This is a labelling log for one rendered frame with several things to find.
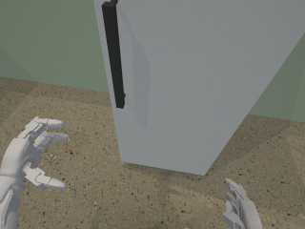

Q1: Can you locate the robot right hand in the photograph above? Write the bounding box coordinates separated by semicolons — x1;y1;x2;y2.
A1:
222;177;263;229

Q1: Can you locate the robot left hand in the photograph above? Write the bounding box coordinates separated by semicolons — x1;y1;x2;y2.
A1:
0;116;70;190

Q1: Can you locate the fridge door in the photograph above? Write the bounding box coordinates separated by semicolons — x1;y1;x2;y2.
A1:
94;0;305;176

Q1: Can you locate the robot left forearm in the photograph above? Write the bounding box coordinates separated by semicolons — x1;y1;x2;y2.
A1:
0;175;26;229

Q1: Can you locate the handle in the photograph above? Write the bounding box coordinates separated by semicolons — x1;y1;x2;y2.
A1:
101;0;126;109

